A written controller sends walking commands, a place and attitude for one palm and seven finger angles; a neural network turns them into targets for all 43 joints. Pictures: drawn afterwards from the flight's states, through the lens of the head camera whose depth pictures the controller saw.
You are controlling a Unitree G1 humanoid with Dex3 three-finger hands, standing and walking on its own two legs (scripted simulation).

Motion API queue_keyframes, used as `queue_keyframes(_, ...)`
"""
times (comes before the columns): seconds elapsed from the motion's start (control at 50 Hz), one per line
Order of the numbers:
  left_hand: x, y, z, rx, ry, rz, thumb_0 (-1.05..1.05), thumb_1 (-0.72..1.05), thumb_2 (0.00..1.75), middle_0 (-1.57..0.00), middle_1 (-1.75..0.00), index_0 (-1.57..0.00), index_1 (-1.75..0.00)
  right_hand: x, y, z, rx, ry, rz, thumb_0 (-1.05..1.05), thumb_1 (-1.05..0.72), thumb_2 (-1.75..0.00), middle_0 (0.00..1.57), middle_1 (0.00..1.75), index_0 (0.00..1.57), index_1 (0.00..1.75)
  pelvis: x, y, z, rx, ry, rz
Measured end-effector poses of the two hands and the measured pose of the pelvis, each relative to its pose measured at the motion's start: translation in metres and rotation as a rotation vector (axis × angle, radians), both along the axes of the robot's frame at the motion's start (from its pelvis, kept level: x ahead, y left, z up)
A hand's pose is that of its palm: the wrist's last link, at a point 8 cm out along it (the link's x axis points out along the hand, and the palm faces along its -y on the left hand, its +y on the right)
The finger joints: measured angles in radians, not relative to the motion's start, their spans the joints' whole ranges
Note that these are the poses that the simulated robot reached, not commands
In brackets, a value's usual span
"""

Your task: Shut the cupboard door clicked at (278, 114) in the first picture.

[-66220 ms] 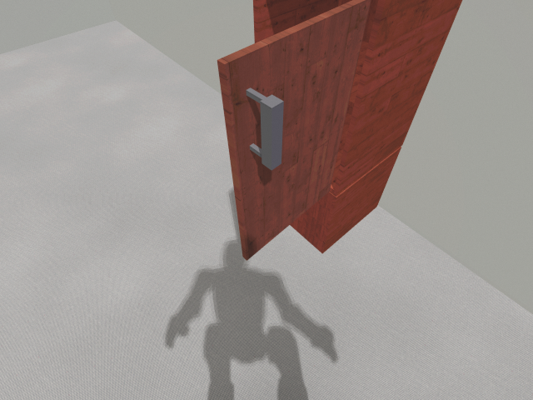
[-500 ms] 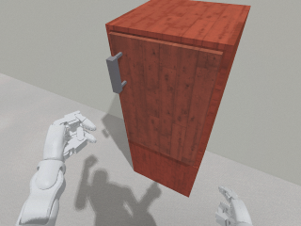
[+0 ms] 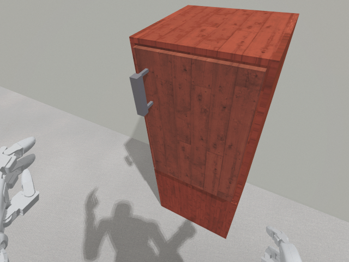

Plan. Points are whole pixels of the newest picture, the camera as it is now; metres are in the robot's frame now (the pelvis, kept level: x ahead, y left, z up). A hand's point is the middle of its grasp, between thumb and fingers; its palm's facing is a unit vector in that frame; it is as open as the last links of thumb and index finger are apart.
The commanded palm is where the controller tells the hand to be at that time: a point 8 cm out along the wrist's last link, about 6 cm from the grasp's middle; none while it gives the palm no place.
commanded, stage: draw the hand back to the body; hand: left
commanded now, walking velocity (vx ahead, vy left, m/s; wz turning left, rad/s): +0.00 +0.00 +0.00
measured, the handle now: (144, 92) +0.57 +0.17 +0.12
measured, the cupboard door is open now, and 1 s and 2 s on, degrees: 0 0 0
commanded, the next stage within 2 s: step back with the hand held close in 0.30 s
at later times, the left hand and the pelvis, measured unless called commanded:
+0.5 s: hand (39, 188) +0.19 +0.27 +0.16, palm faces +0.43 -0.79 -0.43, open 7.4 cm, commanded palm +0.14 +0.30 +0.17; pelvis -0.01 +0.00 +0.00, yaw +0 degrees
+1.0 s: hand (11, 212) +0.14 +0.29 +0.16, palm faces +0.39 -0.79 -0.47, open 7.4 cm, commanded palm +0.09 +0.32 +0.17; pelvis -0.06 +0.03 -0.01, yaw -2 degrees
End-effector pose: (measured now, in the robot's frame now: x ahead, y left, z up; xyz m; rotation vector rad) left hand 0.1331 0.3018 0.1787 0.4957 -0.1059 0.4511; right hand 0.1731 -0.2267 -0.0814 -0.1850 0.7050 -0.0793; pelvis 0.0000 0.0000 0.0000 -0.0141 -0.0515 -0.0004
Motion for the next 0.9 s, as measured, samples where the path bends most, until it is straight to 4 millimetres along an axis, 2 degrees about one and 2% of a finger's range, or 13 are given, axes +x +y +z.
queue_keyframes(0.08, -0.002, 0.002, -0.004, -0.022, -0.014, 0.030, 0.01, 0.89, 0.90, -0.28, -0.37, -0.28, -0.37, 0.006, 0.002, 0.000, -0.006, -0.007, 0.018, 0.02, -0.90, -0.90, 0.20, 0.30, 0.20, 0.30, -0.003, 0.001, 0.000, 0.002, 0.000, 0.010)
queue_keyframes(0.2, 0.007, -0.006, -0.014, -0.069, -0.007, 0.001, 0.01, 0.89, 0.90, -0.23, -0.32, -0.23, -0.32, 0.006, 0.008, 0.003, -0.001, -0.015, 0.024, 0.02, -0.90, -0.90, 0.20, 0.30, 0.20, 0.30, -0.004, -0.001, 0.000, 0.005, 0.003, 0.007)
queue_keyframes(0.3, 0.011, -0.011, -0.008, -0.049, -0.018, -0.036, 0.01, 0.89, 0.90, -0.22, -0.31, -0.22, -0.31, 0.003, 0.010, 0.004, 0.008, -0.027, 0.017, 0.02, -0.90, -0.90, 0.20, 0.30, 0.20, 0.30, -0.002, -0.002, 0.000, 0.002, -0.001, -0.001)
queue_keyframes(0.46, 0.011, -0.005, -0.001, -0.013, -0.017, -0.027, 0.01, 0.89, 0.90, -0.22, -0.30, -0.22, -0.30, -0.006, 0.007, -0.002, 0.016, 0.008, -0.001, 0.02, -0.90, -0.90, 0.20, 0.30, 0.20, 0.30, -0.004, -0.001, 0.000, 0.000, 0.003, -0.006)
queue_keyframes(0.54, 0.012, 0.001, 0.003, 0.028, -0.028, -0.029, 0.01, 0.89, 0.90, -0.22, -0.30, -0.22, -0.30, -0.014, -0.001, -0.006, 0.002, 0.040, -0.026, 0.02, -0.90, -0.90, 0.20, 0.30, 0.20, 0.30, -0.007, 0.000, -0.002, -0.010, 0.033, -0.005)
queue_keyframes(0.7, 0.010, 0.003, -0.016, 0.021, 0.039, -0.088, 0.01, 0.89, 0.90, -0.21, -0.30, -0.21, -0.30, -0.036, -0.015, -0.007, -0.050, 0.087, -0.120, 0.02, -0.90, -0.90, 0.20, 0.30, 0.20, 0.30, -0.016, 0.013, -0.006, -0.006, 0.062, -0.019)
queue_keyframes(0.9, -0.011, 0.021, -0.003, 0.083, -0.046, -0.119, 0.01, 0.88, 0.90, -0.22, -0.30, -0.22, -0.30, -0.068, -0.002, 0.004, -0.082, 0.068, -0.143, 0.01, -0.90, -0.90, 0.20, 0.30, 0.20, 0.30, -0.046, 0.025, -0.010, -0.002, 0.058, -0.035)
